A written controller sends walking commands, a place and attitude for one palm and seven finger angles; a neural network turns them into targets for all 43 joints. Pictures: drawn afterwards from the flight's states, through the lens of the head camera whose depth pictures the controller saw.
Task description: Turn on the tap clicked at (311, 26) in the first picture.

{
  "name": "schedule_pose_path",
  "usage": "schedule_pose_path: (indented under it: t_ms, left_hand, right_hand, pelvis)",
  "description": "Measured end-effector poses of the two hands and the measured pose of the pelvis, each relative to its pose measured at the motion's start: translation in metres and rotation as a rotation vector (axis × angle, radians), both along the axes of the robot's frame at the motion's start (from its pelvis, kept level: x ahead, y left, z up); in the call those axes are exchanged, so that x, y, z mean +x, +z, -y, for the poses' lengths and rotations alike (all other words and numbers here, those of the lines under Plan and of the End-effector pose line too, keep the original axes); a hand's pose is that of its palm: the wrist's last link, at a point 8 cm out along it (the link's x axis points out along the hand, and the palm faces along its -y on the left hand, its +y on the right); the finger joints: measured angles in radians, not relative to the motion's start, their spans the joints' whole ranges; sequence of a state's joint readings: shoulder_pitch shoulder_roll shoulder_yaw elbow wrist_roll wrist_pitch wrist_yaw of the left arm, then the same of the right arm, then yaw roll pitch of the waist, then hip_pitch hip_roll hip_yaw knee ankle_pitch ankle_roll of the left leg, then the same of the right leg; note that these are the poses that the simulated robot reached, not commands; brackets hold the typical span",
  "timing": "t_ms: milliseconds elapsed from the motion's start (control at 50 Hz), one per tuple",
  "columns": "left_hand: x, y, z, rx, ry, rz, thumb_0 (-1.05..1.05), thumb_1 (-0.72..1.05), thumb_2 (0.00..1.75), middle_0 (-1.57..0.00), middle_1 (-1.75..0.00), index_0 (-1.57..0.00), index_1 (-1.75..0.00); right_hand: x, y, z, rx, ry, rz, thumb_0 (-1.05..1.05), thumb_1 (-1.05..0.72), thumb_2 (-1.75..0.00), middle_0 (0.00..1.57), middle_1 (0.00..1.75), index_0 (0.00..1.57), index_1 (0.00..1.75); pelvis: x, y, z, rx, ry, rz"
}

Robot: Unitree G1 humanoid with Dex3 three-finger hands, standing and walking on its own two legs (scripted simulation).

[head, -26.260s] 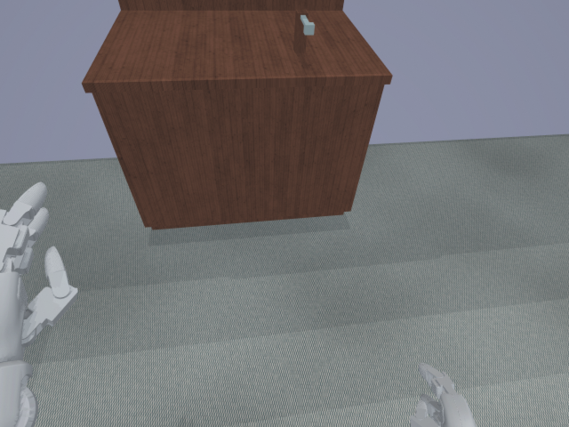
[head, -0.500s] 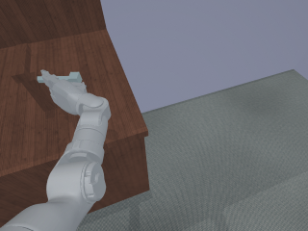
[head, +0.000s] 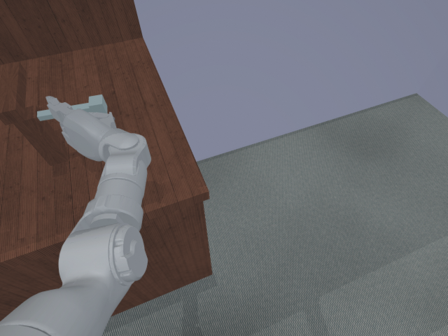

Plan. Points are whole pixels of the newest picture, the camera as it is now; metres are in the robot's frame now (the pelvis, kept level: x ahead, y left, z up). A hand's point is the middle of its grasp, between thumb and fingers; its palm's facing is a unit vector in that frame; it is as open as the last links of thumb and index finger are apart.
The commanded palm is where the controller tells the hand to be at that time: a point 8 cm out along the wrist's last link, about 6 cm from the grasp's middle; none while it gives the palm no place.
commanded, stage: lift the hand up off the lever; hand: left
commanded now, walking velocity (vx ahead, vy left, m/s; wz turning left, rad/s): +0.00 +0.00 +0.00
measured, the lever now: (98, 106) +0.51 +0.22 +0.12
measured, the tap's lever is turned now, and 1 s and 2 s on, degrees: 83 84 84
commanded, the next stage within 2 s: none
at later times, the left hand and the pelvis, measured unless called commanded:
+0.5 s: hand (100, 120) +0.46 +0.20 +0.14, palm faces +0.82 -0.57 -0.11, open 7.8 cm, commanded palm +0.40 +0.21 +0.15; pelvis +0.00 +0.01 +0.01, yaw +0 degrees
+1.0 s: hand (102, 115) +0.45 +0.19 +0.16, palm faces +0.81 -0.57 -0.13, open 7.8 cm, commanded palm +0.40 +0.20 +0.17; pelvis -0.01 +0.00 +0.01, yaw +0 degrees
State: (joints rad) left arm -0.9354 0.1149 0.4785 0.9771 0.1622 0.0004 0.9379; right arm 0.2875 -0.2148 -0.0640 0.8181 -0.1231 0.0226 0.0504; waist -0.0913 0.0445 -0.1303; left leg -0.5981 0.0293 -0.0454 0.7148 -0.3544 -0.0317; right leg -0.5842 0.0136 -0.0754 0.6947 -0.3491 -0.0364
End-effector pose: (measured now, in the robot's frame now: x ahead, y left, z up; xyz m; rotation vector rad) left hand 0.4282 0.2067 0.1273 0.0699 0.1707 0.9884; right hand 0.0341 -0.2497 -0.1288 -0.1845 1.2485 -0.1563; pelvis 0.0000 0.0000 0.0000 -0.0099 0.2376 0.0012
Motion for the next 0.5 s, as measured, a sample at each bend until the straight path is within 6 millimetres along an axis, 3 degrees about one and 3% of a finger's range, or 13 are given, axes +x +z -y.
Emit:
schedule_pose_path:
  t_ms: [220,500]
  left_hand:
    - [-0.009,0.007,-0.007,-0.009,-0.004,0.017,0.01,0.91,0.91,-0.15,-0.15,-0.16,-0.15]
    - [-0.026,0.020,-0.008,-0.019,-0.017,0.022,0.02,0.90,0.90,-0.16,-0.16,-0.16,-0.15]
  right_hand:
    - [0.004,0.003,-0.008,0.019,-0.015,0.015,0.00,-0.91,-0.90,0.20,0.30,0.20,0.30]
    - [0.043,0.012,-0.014,0.011,0.035,0.120,0.00,-0.91,-0.90,0.21,0.30,0.20,0.30]
  pelvis:
    - [0.008,0.005,-0.004,-0.003,-0.007,0.035]
    - [0.004,0.009,-0.008,-0.003,0.001,0.081]
